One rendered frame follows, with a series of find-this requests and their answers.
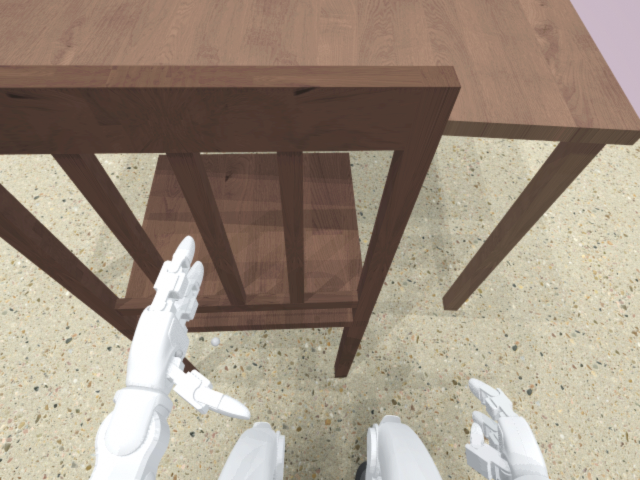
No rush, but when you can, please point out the left robot hand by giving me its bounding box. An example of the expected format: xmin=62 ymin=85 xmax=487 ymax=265
xmin=126 ymin=236 xmax=251 ymax=420

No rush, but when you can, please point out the left robot shin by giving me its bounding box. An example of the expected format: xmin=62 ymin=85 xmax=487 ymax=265
xmin=240 ymin=422 xmax=272 ymax=437

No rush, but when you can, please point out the chair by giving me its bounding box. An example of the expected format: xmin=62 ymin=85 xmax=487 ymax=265
xmin=0 ymin=65 xmax=461 ymax=378

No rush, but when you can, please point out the robot left thigh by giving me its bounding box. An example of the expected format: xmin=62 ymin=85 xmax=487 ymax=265
xmin=218 ymin=428 xmax=285 ymax=480

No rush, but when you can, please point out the table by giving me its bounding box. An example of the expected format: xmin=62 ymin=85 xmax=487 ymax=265
xmin=0 ymin=0 xmax=640 ymax=311

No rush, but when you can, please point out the right robot hand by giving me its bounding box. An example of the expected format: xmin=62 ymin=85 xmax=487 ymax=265
xmin=465 ymin=378 xmax=549 ymax=480

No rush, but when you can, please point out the robot left forearm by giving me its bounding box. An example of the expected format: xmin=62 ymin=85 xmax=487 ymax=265
xmin=89 ymin=386 xmax=173 ymax=480

